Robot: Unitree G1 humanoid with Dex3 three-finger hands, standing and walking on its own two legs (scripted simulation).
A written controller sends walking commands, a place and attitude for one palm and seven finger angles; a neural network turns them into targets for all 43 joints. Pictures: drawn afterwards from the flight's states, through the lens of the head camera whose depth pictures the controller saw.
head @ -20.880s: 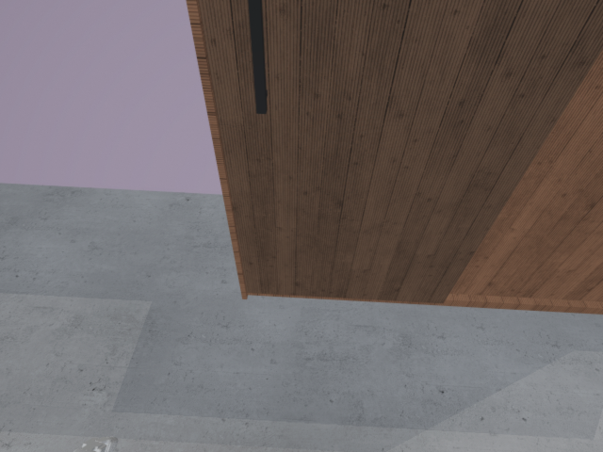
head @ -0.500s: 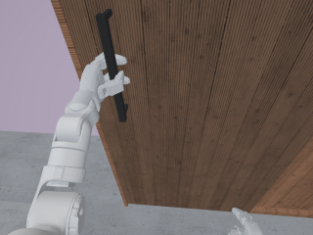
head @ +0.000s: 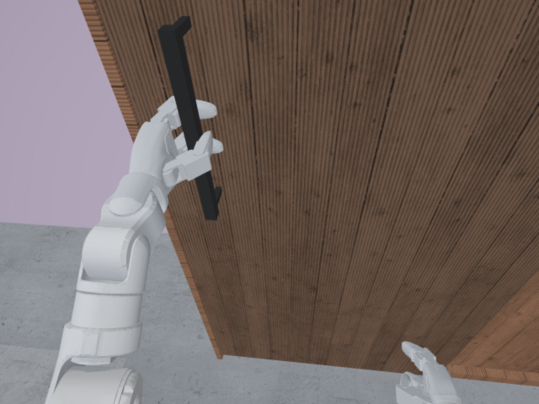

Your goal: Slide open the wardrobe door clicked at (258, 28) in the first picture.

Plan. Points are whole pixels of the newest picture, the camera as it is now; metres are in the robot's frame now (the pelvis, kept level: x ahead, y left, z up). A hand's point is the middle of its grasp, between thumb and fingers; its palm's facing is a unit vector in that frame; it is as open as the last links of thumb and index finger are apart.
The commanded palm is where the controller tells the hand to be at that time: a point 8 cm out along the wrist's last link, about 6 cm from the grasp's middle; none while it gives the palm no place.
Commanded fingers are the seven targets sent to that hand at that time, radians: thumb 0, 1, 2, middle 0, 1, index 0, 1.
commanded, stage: tug the door sideways, standing still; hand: left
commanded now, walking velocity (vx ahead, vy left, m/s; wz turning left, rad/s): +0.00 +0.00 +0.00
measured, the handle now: (199, 134) +0.42 +0.12 +0.22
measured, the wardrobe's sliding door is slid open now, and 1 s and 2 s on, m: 0.00 0.00 0.04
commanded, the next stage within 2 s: step sideways, sliding the door along in 0.78 s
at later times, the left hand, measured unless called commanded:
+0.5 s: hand (208, 157) +0.36 +0.10 +0.23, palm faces +0.02 -1.00 -0.07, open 5.9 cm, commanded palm +0.33 +0.09 +0.24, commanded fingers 0.00 0.90 0.90 -0.45 -1.40 -0.45 -1.40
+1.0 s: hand (206, 158) +0.37 +0.10 +0.22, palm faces +0.00 -0.99 -0.12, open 5.9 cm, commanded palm +0.35 +0.14 +0.23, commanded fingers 0.00 0.90 0.90 -0.45 -1.40 -0.45 -1.40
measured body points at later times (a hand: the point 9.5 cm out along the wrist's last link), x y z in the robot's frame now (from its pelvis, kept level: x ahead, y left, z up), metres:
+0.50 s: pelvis -0.03 +0.01 +0.00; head -0.04 -0.01 +0.45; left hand +0.35 +0.15 +0.23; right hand +0.17 -0.18 -0.10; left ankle -0.04 +0.12 -0.74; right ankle -0.05 -0.09 -0.74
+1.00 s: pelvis -0.05 +0.02 +0.00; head -0.04 +0.00 +0.45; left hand +0.36 +0.15 +0.23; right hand +0.12 -0.20 -0.11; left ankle -0.04 +0.12 -0.74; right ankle -0.05 -0.09 -0.74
